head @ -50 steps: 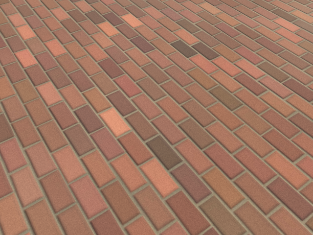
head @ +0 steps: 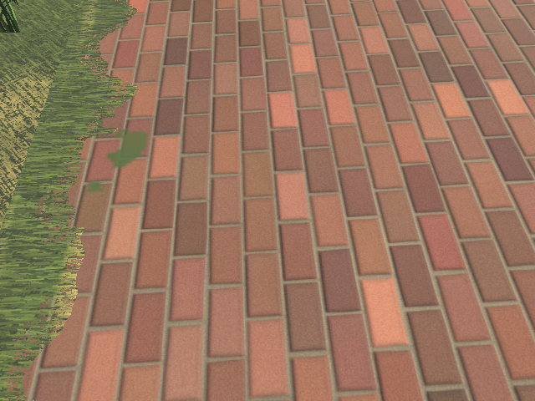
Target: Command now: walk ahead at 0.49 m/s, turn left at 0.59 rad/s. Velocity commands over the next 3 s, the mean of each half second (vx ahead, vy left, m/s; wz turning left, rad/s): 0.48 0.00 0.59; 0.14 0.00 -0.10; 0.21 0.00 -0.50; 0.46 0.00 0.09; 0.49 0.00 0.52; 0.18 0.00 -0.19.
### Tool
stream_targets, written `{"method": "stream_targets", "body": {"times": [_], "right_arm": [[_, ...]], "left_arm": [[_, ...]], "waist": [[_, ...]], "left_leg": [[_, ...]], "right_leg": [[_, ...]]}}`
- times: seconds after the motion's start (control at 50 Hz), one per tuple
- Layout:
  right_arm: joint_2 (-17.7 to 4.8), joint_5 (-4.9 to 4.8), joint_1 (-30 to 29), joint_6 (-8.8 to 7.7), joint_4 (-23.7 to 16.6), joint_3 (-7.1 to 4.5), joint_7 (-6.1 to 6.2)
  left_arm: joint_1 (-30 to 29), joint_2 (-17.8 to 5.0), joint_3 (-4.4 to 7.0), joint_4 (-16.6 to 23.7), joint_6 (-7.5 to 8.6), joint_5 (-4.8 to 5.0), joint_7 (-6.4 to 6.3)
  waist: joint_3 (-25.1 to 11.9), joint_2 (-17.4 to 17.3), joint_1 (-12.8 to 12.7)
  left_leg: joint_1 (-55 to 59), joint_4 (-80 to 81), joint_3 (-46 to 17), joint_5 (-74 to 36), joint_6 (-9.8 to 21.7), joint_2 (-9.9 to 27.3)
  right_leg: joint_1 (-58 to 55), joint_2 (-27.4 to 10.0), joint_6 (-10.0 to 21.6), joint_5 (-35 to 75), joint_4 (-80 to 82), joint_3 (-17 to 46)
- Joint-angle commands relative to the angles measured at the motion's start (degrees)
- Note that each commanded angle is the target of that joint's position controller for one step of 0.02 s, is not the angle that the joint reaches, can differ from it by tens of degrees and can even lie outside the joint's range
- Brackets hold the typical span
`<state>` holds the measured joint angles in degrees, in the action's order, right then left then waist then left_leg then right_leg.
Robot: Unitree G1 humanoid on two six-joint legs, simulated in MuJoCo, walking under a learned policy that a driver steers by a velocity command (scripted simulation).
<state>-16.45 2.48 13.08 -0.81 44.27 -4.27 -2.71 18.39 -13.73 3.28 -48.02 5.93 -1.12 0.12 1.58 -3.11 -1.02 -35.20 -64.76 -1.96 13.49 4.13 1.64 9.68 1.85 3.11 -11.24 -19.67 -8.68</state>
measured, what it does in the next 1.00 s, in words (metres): walks ahead: left foot, then right foot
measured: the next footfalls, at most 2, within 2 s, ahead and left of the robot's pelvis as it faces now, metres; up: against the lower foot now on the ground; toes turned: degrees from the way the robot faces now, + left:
left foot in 0.30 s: +0.31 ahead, +0.13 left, +0.00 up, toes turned +14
right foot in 0.78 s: +0.54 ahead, +0.05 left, +0.00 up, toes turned +15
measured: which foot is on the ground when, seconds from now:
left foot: up 0.00-0.28, down 0.30-0.78, up 0.80-1.00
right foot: down 0.00-0.28, up 0.30-0.76, down 0.78-1.00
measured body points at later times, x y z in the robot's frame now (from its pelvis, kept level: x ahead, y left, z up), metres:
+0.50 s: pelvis +0.26 +0.07 -0.01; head +0.30 +0.09 +0.44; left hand +0.30 +0.35 -0.13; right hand +0.42 -0.17 -0.13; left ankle +0.27 +0.12 -0.74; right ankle +0.31 -0.08 -0.66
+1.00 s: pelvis +0.41 +0.07 -0.01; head +0.46 +0.06 +0.44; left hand +0.43 +0.36 -0.13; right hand +0.58 -0.15 -0.14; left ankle +0.37 +0.20 -0.67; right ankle +0.50 +0.04 -0.74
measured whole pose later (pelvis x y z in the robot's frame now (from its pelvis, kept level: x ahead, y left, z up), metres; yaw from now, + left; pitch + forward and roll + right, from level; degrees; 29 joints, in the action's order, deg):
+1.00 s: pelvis +0.41 +0.07 -0.01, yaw +11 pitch +0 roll +1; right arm -14.5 1.8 9.4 1.5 46.0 -1.8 1.3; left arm 15.0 -14.7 3.0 -46.2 -0.8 -0.4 0.2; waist 4.5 -1.2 -1.1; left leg -26.6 -60.3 -2.7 24.7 -0.8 -2.1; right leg 19.6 5.8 5.7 -5.1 -24.7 1.9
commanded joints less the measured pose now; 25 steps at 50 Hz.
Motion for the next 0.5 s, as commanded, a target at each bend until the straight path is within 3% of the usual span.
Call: {"method": "stream_targets", "body": {"times": [0.02,0.1,0.2,0.24,0.26,0.28,0.3,0.32,0.34,0.36,0.38,0.4,0.42,0.44,0.46,0.5], "right_arm": [[0.1,0.00,-1.3,0.04,-4.2,0.52,-0.92],[1.4,-0.46,-9.8,-0.50,-6.8,1.62,-1.81],[0.8,-0.05,-16.7,-0.52,-9.5,1.89,-2.18],[0.0,0.30,-14.6,-0.46,-9.1,1.46,-1.61],[-0.9,0.38,-10.4,-0.62,-7.9,0.96,-1.30],[-2.3,0.66,-2.6,-1.11,-5.5,0.13,-0.79],[-5.9,1.27,7.8,-1.40,-2.3,-1.42,0.16],[-12.3,0.79,8.2,-1.24,-2.9,-2.94,1.11],[-12.9,-0.76,11.8,-0.50,-3.9,-3.27,1.71],[-11.5,-1.11,10.2,-0.22,-2.3,-3.01,2.37],[-8.8,-1.81,7.6,-0.54,-1.7,-2.39,2.61],[-6.9,-1.75,4.8,-1.04,-1.9,-1.82,2.58],[-5.4,-2.23,1.8,-1.33,-2.4,-1.23,2.59],[-5.3,-2.25,1.3,-1.91,-2.8,-0.99,2.41],[-5.0,-2.50,1.7,-2.50,-2.4,-0.87,2.15],[-6.0,-2.17,2.6,-2.87,-1.6,-1.00,2.02]], "left_arm": [[1.2,-4.3,0.56,1.9,1.31,0.08,0.23],[3.2,-5.1,0.51,0.7,1.02,0.15,0.11],[8.1,-7.7,0.90,-1.8,-0.44,0.00,-1.03],[8.9,-9.4,1.15,-2.7,-1.39,-0.10,-1.52],[9.0,-10.4,1.32,-3.0,-1.97,-0.17,-1.70],[8.6,-11.0,1.36,-2.8,-2.50,0.06,-1.77],[7.9,-10.5,1.15,-1.5,-2.61,-0.08,-1.70],[9.5,-3.4,-0.47,2.9,-2.16,0.49,-0.31],[2.8,-8.3,0.72,5.4,-1.59,0.40,-0.09],[-2.9,-8.1,0.55,7.3,-0.95,0.71,0.12],[-2.7,-7.0,-0.06,6.9,-0.28,0.80,0.03],[-2.1,-6.9,0.04,6.1,-0.57,0.11,-0.08],[-0.3,-6.5,0.06,5.5,-1.81,-0.87,-0.12],[1.9,-6.0,-0.06,5.4,-3.06,-1.37,-0.14],[1.9,-5.9,-0.01,5.5,-3.96,-1.58,-0.13],[1.4,-4.6,-0.21,5.4,-4.72,-1.20,0.05]], "waist": [[0.8,6.6,1.3],[2.3,6.9,-0.3],[3.8,7.0,-2.3],[1.5,8.4,-0.8],[-1.3,8.9,1.0],[-5.8,8.1,4.5],[-12.0,4.5,9.0],[-17.8,-9.5,5.6],[-21.4,-5.4,9.0],[-13.1,-1.1,8.3],[-7.4,1.7,5.6],[-4.1,4.6,2.8],[-3.2,5.3,0.1],[-3.6,2.7,-1.1],[-3.2,3.2,-1.7],[-3.4,3.5,-2.1]], "left_leg": [[-6.6,2.5,-1.4,-6.1,-0.6,2.6],[-3.4,16.5,3.2,-14.8,-0.4,2.0],[-0.6,27.4,8.3,-8.0,2.1,0.2],[5.0,29.5,10.7,-1.5,4.2,-3.6],[10.1,30.8,11.2,0.9,5.6,-5.9],[20.2,34.4,10.9,0.2,7.3,-8.0],[35.9,36.2,3.1,2.6,10.0,-3.7],[55.4,38.0,-25.7,7.2,16.9,14.8],[57.3,46.3,-43.0,2.5,20.5,19.4],[53.0,46.8,-31.6,-5.2,18.3,16.8],[44.1,47.4,-25.2,-13.2,16.3,14.8],[37.4,47.9,-20.4,-20.2,13.9,11.4],[32.5,49.0,-16.8,-25.8,12.5,9.0],[29.1,48.5,-15.7,-35.5,13.6,9.3],[27.5,47.8,-13.9,-43.2,13.6,8.3],[25.4,47.7,-9.5,-47.7,12.2,6.0]], "right_leg": [[-2.5,-16.6,6.7,13.5,11.5,9.4],[-2.8,-14.5,4.8,18.4,10.7,1.7],[-11.8,-17.0,4.0,26.8,7.2,-1.6],[-14.9,-17.5,3.3,44.9,-0.8,-4.0],[-15.7,-17.5,3.1,51.8,-8.1,-4.8],[-12.7,-17.1,2.5,51.0,-19.2,-6.1],[-1.5,-16.0,0.8,37.1,-34.8,-6.2],[24.8,-7.7,-2.6,-13.0,-55.0,-5.6],[33.6,-1.6,-3.5,-19.8,-64.5,5.9],[38.2,-5.5,-2.7,-12.5,-62.4,9.7],[35.2,-7.5,-2.5,-8.2,-56.3,9.5],[31.1,-8.8,-2.7,-7.6,-51.8,9.7],[27.1,-9.0,-3.4,-7.7,-49.8,9.8],[23.7,-8.7,-4.3,-9.2,-48.6,9.8],[22.8,-8.4,-5.0,-10.0,-47.2,9.6],[21.9,-7.2,-5.5,-6.1,-42.9,8.2]]}}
